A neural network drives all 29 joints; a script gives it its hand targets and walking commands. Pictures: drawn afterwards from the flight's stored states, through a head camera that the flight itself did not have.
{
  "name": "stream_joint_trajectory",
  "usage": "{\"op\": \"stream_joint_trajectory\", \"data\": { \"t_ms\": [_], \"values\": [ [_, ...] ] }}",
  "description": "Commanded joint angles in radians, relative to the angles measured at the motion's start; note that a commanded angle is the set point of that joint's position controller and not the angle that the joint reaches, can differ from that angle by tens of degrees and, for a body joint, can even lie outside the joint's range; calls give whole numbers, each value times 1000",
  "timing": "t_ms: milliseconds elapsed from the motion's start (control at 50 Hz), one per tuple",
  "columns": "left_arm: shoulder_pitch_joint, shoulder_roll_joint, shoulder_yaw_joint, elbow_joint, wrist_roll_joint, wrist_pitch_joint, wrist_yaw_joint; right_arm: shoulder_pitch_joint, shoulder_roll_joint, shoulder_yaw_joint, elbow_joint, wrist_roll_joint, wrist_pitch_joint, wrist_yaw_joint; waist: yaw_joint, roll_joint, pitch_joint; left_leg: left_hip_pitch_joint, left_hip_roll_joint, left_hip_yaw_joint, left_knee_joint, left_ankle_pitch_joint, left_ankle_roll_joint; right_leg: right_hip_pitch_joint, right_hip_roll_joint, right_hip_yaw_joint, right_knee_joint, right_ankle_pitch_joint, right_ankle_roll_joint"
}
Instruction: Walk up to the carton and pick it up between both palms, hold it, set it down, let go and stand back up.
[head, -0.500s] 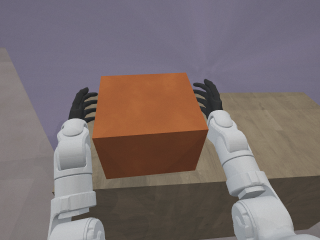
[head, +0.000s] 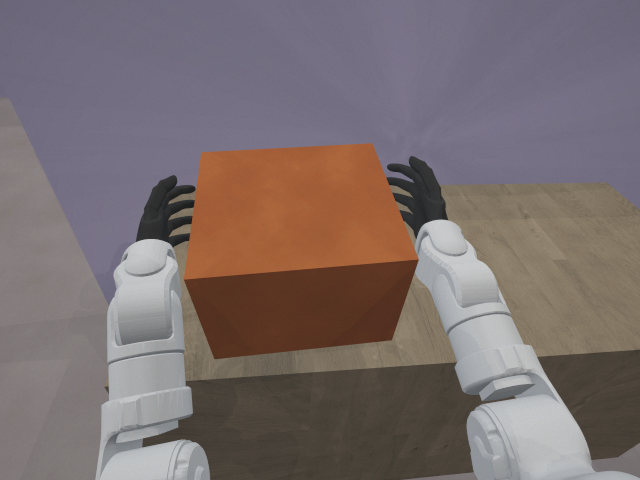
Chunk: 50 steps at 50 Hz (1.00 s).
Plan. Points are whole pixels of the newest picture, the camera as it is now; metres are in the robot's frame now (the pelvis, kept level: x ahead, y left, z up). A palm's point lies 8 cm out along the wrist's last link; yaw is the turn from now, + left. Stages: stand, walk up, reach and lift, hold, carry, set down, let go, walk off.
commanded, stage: hold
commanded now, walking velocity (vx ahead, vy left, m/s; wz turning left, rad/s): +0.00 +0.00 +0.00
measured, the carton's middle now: (296, 246) +0.38 +0.01 +0.12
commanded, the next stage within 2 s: none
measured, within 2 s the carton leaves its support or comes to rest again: neither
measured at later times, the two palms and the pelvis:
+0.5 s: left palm (159, 240) +0.35 +0.18 +0.17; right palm (430, 221) +0.36 -0.15 +0.18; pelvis +0.00 +0.00 +0.00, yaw +0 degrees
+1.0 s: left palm (156, 240) +0.34 +0.18 +0.17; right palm (429, 219) +0.36 -0.15 +0.19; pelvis +0.00 +0.00 +0.00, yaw +0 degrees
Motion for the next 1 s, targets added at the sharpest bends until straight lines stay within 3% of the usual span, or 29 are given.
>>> {"op": "stream_joint_trajectory", "data": {
  "t_ms": [0, 100, 160, 240, 280, 300, 340, 380, 480, 540, 580, 600, 700, 760, 800, 840, 860, 880, 980],
  "values": [
    [-723, -468, -545, -213, -187, -79, -122, -707, 505, 378, -317, 94, -86, 113, -18, 113, -451, 373, -15, 0, 48, 221, -6, -201, 17, -51, -57, 226, 43],
    [-674, -460, -525, -181, -168, -59, -126, -672, 479, 350, -280, 79, -70, 110, -32, 104, -393, 362, -18, -1, 39, 179, -7, -213, 6, -46, -71, 208, 50],
    [-692, -441, -472, -122, -139, -57, -140, -708, 475, 338, -260, 58, -66, 110, -10, 82, -350, 330, -17, 11, 21, 119, 8, -204, 4, -52, -77, 164, 57],
    [-701, -468, -525, -214, -176, -70, -128, -729, 499, 384, -351, 103, -90, 108, -18, 92, -451, 384, -17, -7, 64, 259, -2, -182, 12, -48, -53, 287, 50],
    [-694, -456, -527, -207, -173, -75, -124, -703, 511, 391, -347, 105, -84, 105, -15, 86, -428, 377, -22, -1, 60, 243, -3, -183, 16, -50, -59, 279, 57],
    [-687, -455, -526, -200, -172, -72, -126, -707, 502, 390, -344, 103, -81, 105, -23, 96, -414, 369, -21, -4, 55, 221, -4, -178, 17, -52, -58, 261, 54],
    [-684, -432, -474, -129, -142, -62, -135, -707, 485, 358, -280, 69, -69, 107, -4, 69, -321, 312, -22, 9, 16, 106, 9, -189, 7, -48, -77, 157, 58],
    [-693, -441, -464, -111, -135, -57, -137, -723, 487, 340, -273, 54, -74, 117, 3, 67, -315, 298, -17, 11, -3, 78, 15, -206, 6, -49, -77, 124, 48],
    [-691, -472, -528, -194, -183, -69, -123, -733, 497, 395, -368, 91, -91, 104, -15, 94, -449, 400, -21, -3, 73, 281, -9, -182, 18, -48, -54, 298, 51],
    [-646, -429, -491, -173, -149, -57, -133, -664, 484, 388, -302, 93, -67, 98, -9, 86, -364, 360, -24, 6, 46, 207, 4, -180, 5, -48, -60, 259, 59],
    [-691, -432, -483, -147, -149, -57, -135, -703, 478, 356, -292, 74, -67, 107, -7, 80, -346, 316, -20, 8, 16, 111, 6, -204, 8, -49, -74, 143, 48],
    [-706, -440, -481, -166, -155, -63, -135, -722, 486, 351, -308, 64, -74, 115, 1, 71, -352, 313, -19, 11, 8, 111, 13, -217, 11, -50, -76, 136, 47],
    [-702, -460, -537, -207, -176, -68, -123, -713, 499, 382, -340, 83, -84, 112, -23, 102, -423, 377, -20, 0, 52, 223, -3, -192, 14, -52, -60, 247, 50],
    [-666, -425, -459, -118, -135, -48, -139, -710, 479, 357, -272, 62, -73, 108, 2, 56, -327, 334, -20, 14, 22, 135, 17, -209, 6, -51, -80, 172, 53],
    [-688, -435, -470, -129, -141, -55, -143, -694, 472, 328, -254, 50, -76, 112, -11, 89, -324, 320, -13, 10, 6, 75, 12, -219, 2, -46, -82, 118, 46],
    [-734, -460, -500, -156, -159, -69, -133, -743, 497, 340, -298, 59, -94, 122, -8, 90, -392, 342, -12, 10, 23, 120, 10, -228, 7, -52, -69, 135, 44],
    [-710, -488, -535, -191, -184, -68, -126, -755, 502, 358, -349, 77, -103, 119, -17, 109, -454, 380, -11, 1, 49, 201, -5, -208, 19, -60, -57, 202, 42],
    [-724, -477, -530, -195, -180, -73, -118, -742, 503, 352, -327, 76, -98, 118, -17, 101, -439, 385, -12, 0, 55, 223, -9, -226, 19, -63, -59, 209, 44],
    [-683, -447, -482, -104, -147, -55, -117, -728, 484, 344, -262, 61, -83, 124, 8, 80, -360, 334, -14, 9, 19, 105, 20, -220, 5, -50, -71, 121, 47]
  ]
}}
